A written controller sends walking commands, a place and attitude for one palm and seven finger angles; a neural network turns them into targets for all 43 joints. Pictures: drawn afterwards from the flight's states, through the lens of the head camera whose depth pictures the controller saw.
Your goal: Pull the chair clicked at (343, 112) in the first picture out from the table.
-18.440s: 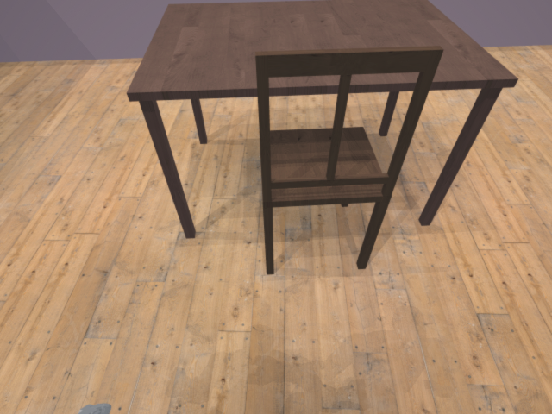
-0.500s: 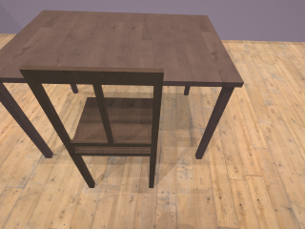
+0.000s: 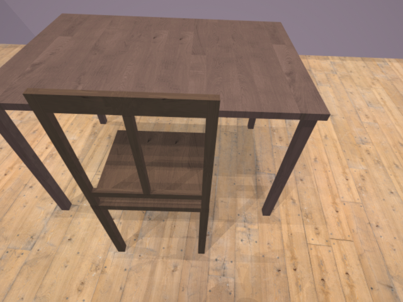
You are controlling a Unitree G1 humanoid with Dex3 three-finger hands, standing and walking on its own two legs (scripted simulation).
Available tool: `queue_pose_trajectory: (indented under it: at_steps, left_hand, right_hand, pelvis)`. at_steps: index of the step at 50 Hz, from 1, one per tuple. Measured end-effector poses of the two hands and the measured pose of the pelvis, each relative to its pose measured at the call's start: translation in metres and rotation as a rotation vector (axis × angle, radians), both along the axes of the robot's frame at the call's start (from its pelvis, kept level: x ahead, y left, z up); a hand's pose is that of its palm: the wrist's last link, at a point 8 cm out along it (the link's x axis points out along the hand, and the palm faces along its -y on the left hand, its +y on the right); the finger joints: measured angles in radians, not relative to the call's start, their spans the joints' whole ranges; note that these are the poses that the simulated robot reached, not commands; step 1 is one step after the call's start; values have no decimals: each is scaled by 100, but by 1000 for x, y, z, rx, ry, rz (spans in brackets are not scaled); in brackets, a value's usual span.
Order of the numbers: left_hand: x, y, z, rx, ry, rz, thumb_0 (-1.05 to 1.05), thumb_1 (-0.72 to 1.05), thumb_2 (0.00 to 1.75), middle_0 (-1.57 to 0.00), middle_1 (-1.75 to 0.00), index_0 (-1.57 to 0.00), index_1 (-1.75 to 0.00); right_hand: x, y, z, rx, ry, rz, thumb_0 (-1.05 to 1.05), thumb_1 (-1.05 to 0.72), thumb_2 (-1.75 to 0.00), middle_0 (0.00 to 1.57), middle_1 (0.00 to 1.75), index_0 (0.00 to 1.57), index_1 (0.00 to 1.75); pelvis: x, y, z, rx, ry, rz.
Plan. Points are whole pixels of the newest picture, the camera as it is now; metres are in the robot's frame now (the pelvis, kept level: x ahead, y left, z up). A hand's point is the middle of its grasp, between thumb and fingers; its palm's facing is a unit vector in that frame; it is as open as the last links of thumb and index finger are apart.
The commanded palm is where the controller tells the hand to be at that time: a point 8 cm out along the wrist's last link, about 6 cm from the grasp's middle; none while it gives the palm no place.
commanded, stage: shuffle to correct the standing spot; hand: left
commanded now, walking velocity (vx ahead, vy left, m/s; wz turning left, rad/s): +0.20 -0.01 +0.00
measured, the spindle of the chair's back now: (139, 159) +0.49 +0.21 -0.06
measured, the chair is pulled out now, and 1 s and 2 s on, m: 0.00 0.00 0.00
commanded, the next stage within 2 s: come to a stop and stand still in 0.12 s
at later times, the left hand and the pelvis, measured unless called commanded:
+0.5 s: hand out of the picture +0.15 +0.19 -0.18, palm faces +0.08 -0.96 -0.25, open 7.3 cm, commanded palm none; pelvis +0.11 -0.02 -0.01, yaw +4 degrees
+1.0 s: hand out of the picture +0.08 +0.19 -0.17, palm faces +0.11 -0.98 -0.18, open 7.3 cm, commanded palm none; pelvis +0.08 +0.00 +0.01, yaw +3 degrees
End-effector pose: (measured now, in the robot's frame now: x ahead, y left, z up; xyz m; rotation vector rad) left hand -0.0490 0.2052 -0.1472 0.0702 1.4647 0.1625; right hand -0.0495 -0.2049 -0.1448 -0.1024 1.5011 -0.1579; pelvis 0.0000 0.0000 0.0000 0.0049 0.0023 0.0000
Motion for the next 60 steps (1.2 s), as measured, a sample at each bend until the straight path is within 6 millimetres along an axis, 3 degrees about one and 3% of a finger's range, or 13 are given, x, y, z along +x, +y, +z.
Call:
queue_pose_trajectory:
  at_steps: [5, 12, 15, 19, 24, 27, 30, 35, 39, 44, 49, 55, 60]
  left_hand:
    - [6, -1, -5, -2, 20, 35, 1, 91, 90, -20, -30, -20, -30]
    - [18, 4, -14, -33, 96, 40, 1, 91, 90, -20, -30, -20, -30]
    - [51, 9, -12, -25, 73, 6, 1, 91, 90, -20, -30, -20, -30]
    - [114, 17, -6, 20, -30, -15, 2, 93, 90, -20, -30, -20, -30]
    - [179, 28, -1, 105, -171, -26, 3, 95, 90, -20, -30, -20, -30]
    - [199, 28, -1, 143, -214, -26, 2, 94, 90, -20, -30, -20, -30]
    - [207, 23, 1, 144, -228, -29, 1, 93, 90, -20, -30, -20, -30]
    - [206, 14, -1, 98, -250, -28, 1, 92, 90, -20, -30, -20, -30]
    - [196, 17, -9, 50, -264, -17, 1, 92, 90, -20, -30, -20, -30]
    - [172, 30, 0, 43, -234, 6, 0, 93, 90, -20, -30, -20, -30]
    - [131, 32, 8, 48, -148, 23, 0, 92, 90, -20, -30, -20, -30]
    - [89, 15, 6, 53, -10, 2, 1, 92, 90, -19, -30, -20, -30]
    - [67, -5, 13, 58, 29, -23, 1, 91, 90, -20, -30, -20, -30]
  right_hand:
    - [17, -2, -4, -11, 17, 15, 1, -91, -90, 20, 29, 20, 30]
    - [69, 5, -2, -49, -73, 31, 1, -91, -90, 20, 29, 20, 30]
    - [73, 11, 3, -43, -72, 23, 0, -91, -90, 20, 29, 20, 30]
    - [67, 15, 8, -13, 18, 30, 0, -91, -90, 20, 29, 20, 30]
    - [71, 1, -4, 24, 125, 25, 0, -90, -90, 20, 30, 21, 30]
    - [89, -20, -17, 9, 123, 8, 1, -90, -90, 20, 30, 21, 30]
    - [119, -38, -19, -31, 60, 21, 1, -90, -90, 20, 30, 21, 30]
    - [170, -51, -8, -81, -113, 74, 1, -91, -90, 20, 29, 20, 30]
    - [187, -44, 4, -110, -234, 94, 0, -91, -90, 20, 29, 20, 30]
    - [177, -22, 20, -91, -246, 114, 0, -91, -90, 20, 29, 20, 30]
    - [165, -14, 21, -76, -206, 113, 1, -93, -90, 20, 30, 20, 30]
    - [138, -22, 8, -46, -145, 64, 1, -93, -90, 20, 30, 21, 30]
    - [114, -28, 0, -9, -100, 55, 1, -92, -90, 20, 29, 20, 30]
  pelvis:
    - [20, 1, -7, -15, 7, 21]
    - [50, 13, -11, -7, 1, 16]
    - [63, 11, -6, -15, -2, 21]
    - [78, 3, 0, -20, -4, 40]
    - [102, -14, -11, -3, -27, 69]
    - [109, -21, -18, 1, -30, 86]
    - [103, -21, -16, 5, -29, 90]
    - [88, -16, -12, 17, -24, 81]
    - [76, -4, -14, 10, -31, 61]
    - [73, 3, 1, -1, -25, 57]
    - [76, 6, 9, -7, -5, 52]
    - [70, -5, 5, 17, -5, 28]
    - [60, -11, 6, -11, -17, 30]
